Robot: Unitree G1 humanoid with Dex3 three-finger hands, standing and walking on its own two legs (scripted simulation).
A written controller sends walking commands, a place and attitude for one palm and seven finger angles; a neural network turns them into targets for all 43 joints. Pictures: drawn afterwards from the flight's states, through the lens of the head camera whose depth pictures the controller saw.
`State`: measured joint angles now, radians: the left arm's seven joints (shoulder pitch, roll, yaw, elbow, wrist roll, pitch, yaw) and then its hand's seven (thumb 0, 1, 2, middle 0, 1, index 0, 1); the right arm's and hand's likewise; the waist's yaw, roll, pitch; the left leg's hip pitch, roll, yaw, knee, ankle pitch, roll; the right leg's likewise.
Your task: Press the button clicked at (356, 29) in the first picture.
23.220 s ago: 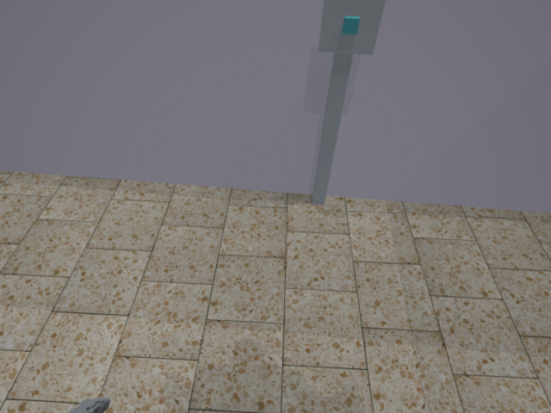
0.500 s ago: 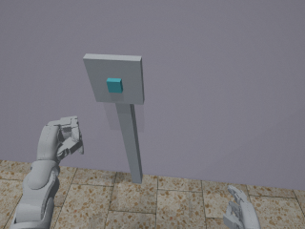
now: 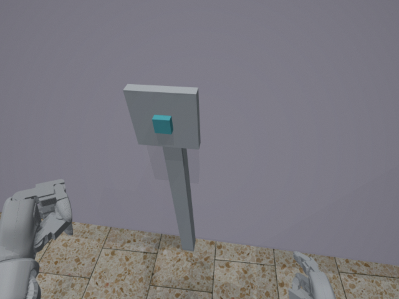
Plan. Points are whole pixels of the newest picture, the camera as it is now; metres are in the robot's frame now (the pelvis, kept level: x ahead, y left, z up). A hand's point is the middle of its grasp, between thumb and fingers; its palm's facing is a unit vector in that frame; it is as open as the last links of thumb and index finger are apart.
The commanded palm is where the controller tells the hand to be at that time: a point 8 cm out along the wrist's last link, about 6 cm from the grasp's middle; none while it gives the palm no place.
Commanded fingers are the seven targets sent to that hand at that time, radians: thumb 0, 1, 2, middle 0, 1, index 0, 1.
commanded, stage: draw the hand back to the body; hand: left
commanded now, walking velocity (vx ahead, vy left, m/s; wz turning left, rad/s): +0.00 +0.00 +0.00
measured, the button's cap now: (163, 123) +0.50 +0.16 +0.09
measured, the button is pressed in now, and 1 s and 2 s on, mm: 0 0 0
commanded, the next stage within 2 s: step back with the hand held close in 0.36 s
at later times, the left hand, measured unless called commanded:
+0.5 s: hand (55, 230) +0.16 +0.23 +0.16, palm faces +0.43 -0.83 -0.37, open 3.1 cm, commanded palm +0.12 +0.27 +0.17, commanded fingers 0.00 0.90 0.90 -1.30 -1.50 -1.30 -1.50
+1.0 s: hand (33, 254) +0.13 +0.25 +0.15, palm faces +0.33 -0.81 -0.48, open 3.1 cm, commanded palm +0.07 +0.29 +0.17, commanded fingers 0.00 0.90 0.90 -1.30 -1.50 -1.30 -1.50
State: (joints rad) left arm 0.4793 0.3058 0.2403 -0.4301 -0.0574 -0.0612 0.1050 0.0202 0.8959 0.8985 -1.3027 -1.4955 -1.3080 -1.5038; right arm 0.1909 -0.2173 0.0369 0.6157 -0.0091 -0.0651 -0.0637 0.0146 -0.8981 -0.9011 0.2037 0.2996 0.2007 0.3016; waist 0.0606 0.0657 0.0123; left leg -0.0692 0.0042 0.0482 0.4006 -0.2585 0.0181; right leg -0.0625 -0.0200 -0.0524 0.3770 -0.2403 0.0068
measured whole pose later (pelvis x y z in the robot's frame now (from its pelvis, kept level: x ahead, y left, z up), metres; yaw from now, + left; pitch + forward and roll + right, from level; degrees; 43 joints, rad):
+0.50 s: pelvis -0.01 -0.01 +0.00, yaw +0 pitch -5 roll -1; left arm 0.52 0.31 0.27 -0.48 -0.05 -0.09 0.12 0.02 0.89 0.90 -1.31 -1.50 -1.31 -1.50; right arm 0.20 -0.21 0.03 0.63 -0.01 -0.12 -0.08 0.01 -0.90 -0.90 0.20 0.30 0.20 0.30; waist 0.07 0.06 0.03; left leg -0.07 0.02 0.04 0.42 -0.25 0.01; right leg -0.06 0.00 -0.06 0.37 -0.22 -0.01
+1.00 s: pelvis -0.06 +0.01 -0.01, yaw +0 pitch +1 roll -1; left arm 0.63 0.39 0.37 -0.59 -0.04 -0.18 0.14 0.02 0.89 0.90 -1.30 -1.50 -1.31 -1.50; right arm 0.18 -0.21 -0.01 0.53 0.01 -0.01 -0.08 0.01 -0.90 -0.90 0.20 0.30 0.20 0.30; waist 0.00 0.00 0.02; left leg -0.33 0.00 0.06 0.53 -0.22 0.04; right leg -0.33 -0.03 -0.04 0.50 -0.19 0.02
